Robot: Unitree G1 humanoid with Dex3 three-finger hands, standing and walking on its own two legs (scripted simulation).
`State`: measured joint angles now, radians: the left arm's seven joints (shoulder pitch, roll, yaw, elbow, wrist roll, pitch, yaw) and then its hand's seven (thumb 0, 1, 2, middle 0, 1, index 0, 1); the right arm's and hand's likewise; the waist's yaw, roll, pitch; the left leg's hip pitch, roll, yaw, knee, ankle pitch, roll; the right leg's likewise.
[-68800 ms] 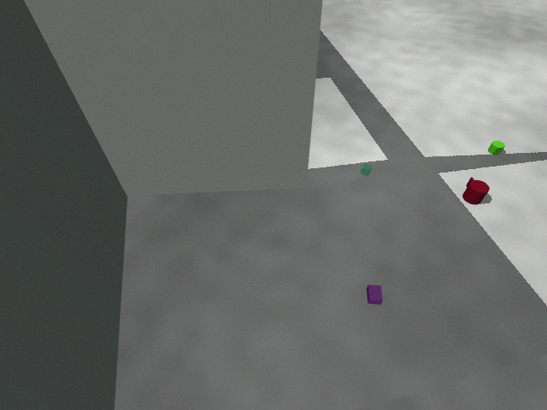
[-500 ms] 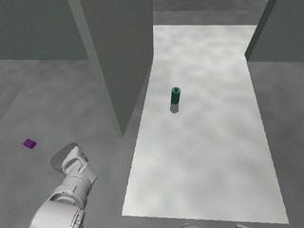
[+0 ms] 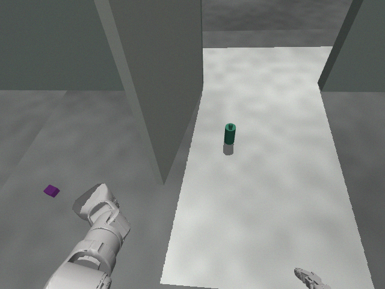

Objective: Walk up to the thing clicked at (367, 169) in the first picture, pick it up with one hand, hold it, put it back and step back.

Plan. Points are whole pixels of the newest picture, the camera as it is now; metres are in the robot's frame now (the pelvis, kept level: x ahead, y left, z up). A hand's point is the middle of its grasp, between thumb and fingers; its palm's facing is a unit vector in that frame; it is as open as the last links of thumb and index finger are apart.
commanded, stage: hold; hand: left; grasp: from above
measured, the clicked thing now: (108, 218) +0.33 +0.24 -0.11
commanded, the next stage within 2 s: crouch in 1.36 s
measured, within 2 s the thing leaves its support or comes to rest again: neither
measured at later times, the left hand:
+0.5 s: hand (101, 216) +0.31 +0.22 -0.04, palm faces -0.31 -0.31 -0.90, open 5.4 cm
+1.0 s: hand (97, 222) +0.29 +0.23 -0.04, palm faces -0.30 -0.32 -0.90, open 5.3 cm
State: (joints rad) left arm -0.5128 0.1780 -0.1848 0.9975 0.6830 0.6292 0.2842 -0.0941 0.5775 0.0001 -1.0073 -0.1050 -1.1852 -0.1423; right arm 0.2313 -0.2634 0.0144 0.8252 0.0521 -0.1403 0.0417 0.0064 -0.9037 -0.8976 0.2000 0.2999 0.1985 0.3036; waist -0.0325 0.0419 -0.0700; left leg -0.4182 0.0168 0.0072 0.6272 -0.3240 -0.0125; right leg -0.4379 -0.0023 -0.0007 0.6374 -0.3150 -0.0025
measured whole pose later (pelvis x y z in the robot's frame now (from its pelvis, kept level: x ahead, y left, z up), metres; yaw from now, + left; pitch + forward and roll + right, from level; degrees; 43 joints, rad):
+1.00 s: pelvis +0.00 +0.01 +0.01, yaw +0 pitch +2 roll +0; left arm -0.39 0.19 -0.27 0.74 0.71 0.74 0.17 -0.06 0.54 0.08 -0.98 -0.15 -1.16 -0.23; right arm 0.16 -0.26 0.04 0.77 0.06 -0.13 0.05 0.01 -0.91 -0.90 0.20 0.30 0.20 0.30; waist 0.01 0.05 -0.04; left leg -0.31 0.01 0.00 0.56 -0.29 0.00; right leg -0.32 -0.01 0.00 0.56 -0.28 0.01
